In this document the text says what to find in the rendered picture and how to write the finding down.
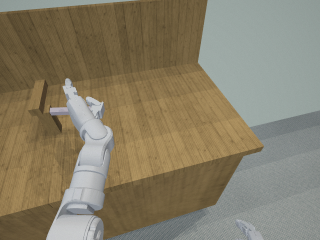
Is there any tap lever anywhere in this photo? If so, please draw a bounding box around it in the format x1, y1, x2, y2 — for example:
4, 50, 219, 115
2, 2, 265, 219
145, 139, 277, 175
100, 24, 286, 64
49, 106, 91, 116

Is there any robot left upper arm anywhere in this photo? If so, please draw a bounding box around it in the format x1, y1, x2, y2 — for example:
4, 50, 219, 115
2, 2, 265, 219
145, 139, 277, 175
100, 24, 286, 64
47, 214, 104, 240

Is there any robot left forearm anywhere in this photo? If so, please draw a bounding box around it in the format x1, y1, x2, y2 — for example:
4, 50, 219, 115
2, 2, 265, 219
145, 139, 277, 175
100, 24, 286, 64
46, 119, 115, 240

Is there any robot left hand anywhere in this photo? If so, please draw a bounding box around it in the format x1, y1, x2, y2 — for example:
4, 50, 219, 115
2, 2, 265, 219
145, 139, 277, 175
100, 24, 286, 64
63, 78, 105, 132

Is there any counter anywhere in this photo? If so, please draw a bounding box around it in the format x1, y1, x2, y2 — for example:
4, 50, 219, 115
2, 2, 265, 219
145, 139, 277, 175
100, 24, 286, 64
0, 0, 264, 240

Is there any robot right hand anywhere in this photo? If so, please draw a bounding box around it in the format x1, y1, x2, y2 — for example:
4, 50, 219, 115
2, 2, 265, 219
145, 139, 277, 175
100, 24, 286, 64
235, 219, 264, 240

